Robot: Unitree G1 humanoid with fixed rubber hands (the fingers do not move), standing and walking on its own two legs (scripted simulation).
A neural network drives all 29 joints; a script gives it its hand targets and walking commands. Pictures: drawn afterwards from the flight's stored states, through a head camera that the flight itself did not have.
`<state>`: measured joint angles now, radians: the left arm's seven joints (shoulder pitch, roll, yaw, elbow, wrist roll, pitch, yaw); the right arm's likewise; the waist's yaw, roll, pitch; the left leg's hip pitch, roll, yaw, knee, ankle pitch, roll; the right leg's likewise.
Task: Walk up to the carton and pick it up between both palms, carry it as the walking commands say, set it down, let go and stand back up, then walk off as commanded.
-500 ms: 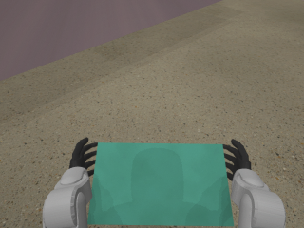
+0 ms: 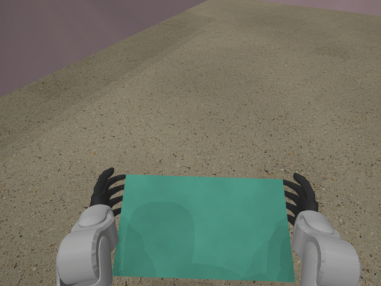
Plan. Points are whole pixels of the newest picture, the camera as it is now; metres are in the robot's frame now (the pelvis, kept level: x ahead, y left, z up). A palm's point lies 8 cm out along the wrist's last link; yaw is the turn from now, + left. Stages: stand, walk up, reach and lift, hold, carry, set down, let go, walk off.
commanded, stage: carry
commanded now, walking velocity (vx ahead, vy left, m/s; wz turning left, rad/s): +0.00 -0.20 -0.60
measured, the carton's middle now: (201, 226) +0.27 -0.01 +0.01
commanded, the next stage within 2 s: none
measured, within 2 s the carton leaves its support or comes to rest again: neither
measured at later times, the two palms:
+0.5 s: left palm (221, 209) +0.24 -0.04 +0.13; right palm out of the picture +0.14 -0.37 +0.13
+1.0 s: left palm (366, 261) +0.17 -0.25 +0.11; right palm out of the picture -0.02 -0.55 +0.12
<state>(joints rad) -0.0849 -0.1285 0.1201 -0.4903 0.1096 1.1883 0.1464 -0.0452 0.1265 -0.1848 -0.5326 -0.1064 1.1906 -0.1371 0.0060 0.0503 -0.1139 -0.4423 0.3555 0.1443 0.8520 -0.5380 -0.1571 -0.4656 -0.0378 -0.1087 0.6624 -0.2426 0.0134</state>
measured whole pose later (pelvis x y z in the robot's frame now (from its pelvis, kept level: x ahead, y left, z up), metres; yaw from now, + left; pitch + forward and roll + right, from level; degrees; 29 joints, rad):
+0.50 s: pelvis -0.04 -0.14 +0.02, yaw -17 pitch +3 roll -3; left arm -0.06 -0.13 0.13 -0.54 0.11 1.20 0.15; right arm -0.03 0.13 -0.16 -0.53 -0.10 1.17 -0.13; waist 0.01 0.01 -0.10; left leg -0.31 0.29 0.26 0.58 -0.28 -0.09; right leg -0.54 -0.09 -0.06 0.92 -0.41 0.04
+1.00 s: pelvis -0.13 -0.28 +0.02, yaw -33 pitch +3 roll -2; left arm -0.01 -0.13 0.12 -0.53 0.11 1.20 0.15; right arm 0.00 0.13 -0.15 -0.50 -0.10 1.15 -0.12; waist 0.02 -0.03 -0.11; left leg -0.36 0.15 0.22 0.64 -0.32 0.02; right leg -0.61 0.06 -0.09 1.04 -0.39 0.01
